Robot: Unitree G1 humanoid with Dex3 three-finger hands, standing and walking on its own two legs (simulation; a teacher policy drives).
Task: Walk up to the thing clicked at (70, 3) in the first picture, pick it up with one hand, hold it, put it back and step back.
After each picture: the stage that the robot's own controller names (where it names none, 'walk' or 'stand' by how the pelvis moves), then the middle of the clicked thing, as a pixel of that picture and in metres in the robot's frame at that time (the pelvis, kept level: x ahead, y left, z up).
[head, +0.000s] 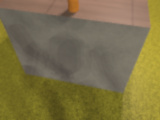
stand; (73, 1) +0.92 +0.07 +0.01
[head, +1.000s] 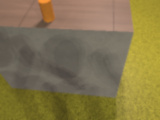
walk; (46, 9) +0.79 +0.24 +0.02
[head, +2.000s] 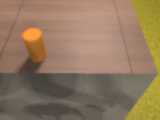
stand; (35, 45) +0.47 +0.21 +0.05
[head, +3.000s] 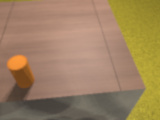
stand; (21, 72) +0.39 +0.24 +0.01
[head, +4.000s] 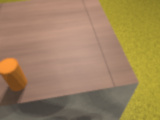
stand; (13, 75) +0.38 +0.26 +0.01
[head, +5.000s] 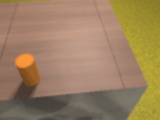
stand; (28, 70) +0.41 +0.22 +0.01
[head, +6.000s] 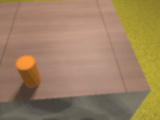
stand; (29, 72) +0.40 +0.21 +0.01
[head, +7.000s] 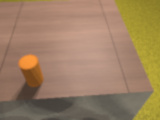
rise first; (32, 71) +0.40 +0.21 +0.01
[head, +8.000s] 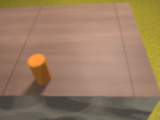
rise first; (40, 69) +0.42 +0.22 +0.01
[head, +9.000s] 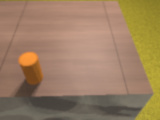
go down; (31, 68) +0.42 +0.20 +0.01
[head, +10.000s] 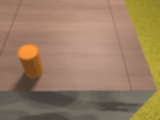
go down; (31, 62) +0.42 +0.19 +0.02
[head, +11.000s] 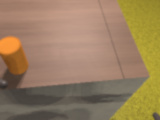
close in; (14, 56) +0.42 +0.21 +0.05
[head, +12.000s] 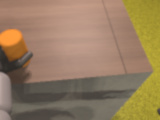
close; (16, 49) +0.43 +0.20 +0.06
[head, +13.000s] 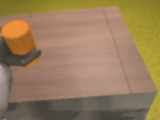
lift; (22, 45) +0.34 +0.17 +0.23
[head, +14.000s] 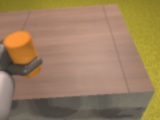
hold; (24, 55) +0.33 +0.17 +0.19
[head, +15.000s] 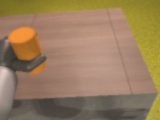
hold; (29, 51) +0.33 +0.16 +0.21
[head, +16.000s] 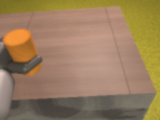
hold; (24, 53) +0.33 +0.17 +0.21
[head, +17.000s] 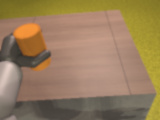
crouch; (34, 48) +0.34 +0.14 +0.22
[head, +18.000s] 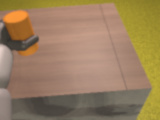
crouch; (22, 34) +0.41 +0.18 +0.21
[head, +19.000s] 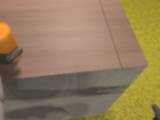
lower; (5, 44) +0.44 +0.21 +0.07
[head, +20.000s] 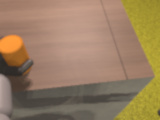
lower; (16, 56) +0.41 +0.20 +0.07
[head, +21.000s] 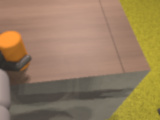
lower; (14, 51) +0.43 +0.20 +0.07
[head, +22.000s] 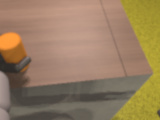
lower; (14, 53) +0.42 +0.20 +0.07
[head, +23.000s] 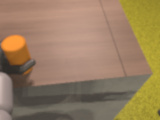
loosen; (18, 55) +0.41 +0.19 +0.06
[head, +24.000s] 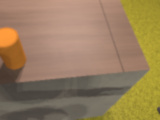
rise; (10, 49) +0.42 +0.20 +0.07
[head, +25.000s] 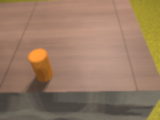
sink last; (41, 65) +0.41 +0.19 +0.04
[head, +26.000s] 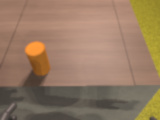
stand; (38, 59) +0.42 +0.19 +0.04
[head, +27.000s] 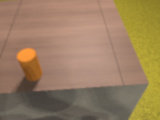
stand; (30, 65) +0.42 +0.21 +0.03
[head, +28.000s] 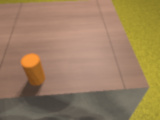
stand; (34, 70) +0.41 +0.20 +0.01
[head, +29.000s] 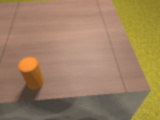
stand; (32, 73) +0.39 +0.20 +0.01
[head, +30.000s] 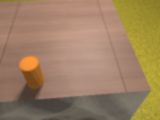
stand; (32, 73) +0.39 +0.20 +0.01
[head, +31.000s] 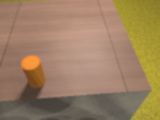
stand; (34, 72) +0.40 +0.19 +0.01
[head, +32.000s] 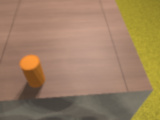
walk; (33, 71) +0.39 +0.20 +0.01
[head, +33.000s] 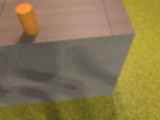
walk; (28, 19) +0.60 +0.25 +0.03
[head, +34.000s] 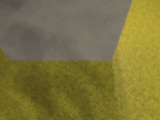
walk; out of the picture +0.97 +0.18 +0.04
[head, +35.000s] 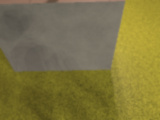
stand; out of the picture +1.04 +0.21 +0.02
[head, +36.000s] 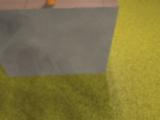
stand; out of the picture +1.02 +0.21 +0.00
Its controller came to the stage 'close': yes
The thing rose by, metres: 0.22
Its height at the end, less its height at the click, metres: +0.00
